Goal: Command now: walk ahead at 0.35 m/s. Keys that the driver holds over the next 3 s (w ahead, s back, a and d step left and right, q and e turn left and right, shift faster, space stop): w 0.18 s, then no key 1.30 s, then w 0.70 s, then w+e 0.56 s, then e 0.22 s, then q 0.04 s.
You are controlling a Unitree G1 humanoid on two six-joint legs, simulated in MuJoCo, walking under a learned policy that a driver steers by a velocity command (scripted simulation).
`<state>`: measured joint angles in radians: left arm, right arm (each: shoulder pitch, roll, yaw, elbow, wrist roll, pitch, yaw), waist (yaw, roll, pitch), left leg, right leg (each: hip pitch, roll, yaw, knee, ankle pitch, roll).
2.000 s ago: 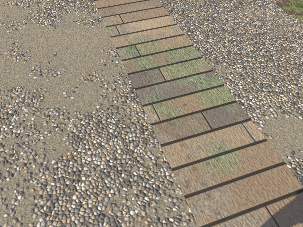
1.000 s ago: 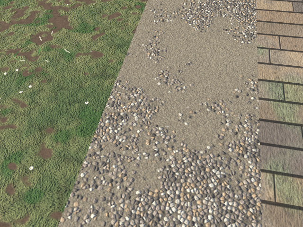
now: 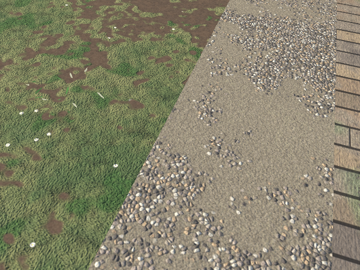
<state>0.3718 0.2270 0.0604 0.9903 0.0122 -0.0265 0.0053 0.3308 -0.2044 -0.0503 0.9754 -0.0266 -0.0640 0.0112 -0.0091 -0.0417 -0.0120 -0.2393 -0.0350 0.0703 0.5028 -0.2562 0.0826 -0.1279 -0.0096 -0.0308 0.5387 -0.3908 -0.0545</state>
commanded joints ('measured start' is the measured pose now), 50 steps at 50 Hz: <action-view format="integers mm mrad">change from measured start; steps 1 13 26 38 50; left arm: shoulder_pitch -159 -343 -150 -106 -17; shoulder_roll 76 -10 20 52 -13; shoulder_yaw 10 -22 -21 -33 -49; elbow -124 -136 -32 22 89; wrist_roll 23 12 -14 -7 -3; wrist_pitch -33 -15 -31 14 8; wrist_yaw -15 -32 14 25 22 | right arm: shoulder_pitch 300 208 108 64 52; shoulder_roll -172 -54 -28 25 17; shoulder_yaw -42 21 5 37 50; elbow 56 85 99 154 165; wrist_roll -2 7 -17 0 17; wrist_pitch -14 -37 28 91 41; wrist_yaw -12 -29 -31 -45 -55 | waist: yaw -114 -21 1 -27 30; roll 268 126 4 -20 47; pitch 128 127 -6 53 92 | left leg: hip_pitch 362 209 -159 131 -8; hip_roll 407 176 47 36 116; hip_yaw -715 -98 -126 -48 -169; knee -392 -294 663 39 -201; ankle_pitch -412 743 -191 -27 11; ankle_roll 179 78 -53 -45 -27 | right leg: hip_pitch -635 -493 -59 -305 -72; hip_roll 42 -13 -275 -182 -78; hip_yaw -9 -86 270 205 107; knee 428 229 -270 -372 -242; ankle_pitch -143 282 667 -124 162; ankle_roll -54 34 -233 -98 -11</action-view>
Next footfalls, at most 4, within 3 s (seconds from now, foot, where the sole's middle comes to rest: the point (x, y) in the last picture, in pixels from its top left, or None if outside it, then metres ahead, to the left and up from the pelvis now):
0.42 right None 0.34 -0.07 -0.77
0.80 left None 0.28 0.11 -0.77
2.18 right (194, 235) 0.68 -0.07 -0.77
2.72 left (159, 167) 1.02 0.08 -0.77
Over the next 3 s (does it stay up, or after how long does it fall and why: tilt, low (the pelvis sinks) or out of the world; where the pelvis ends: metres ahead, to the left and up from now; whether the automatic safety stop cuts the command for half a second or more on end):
stays up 0.94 0.00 0.01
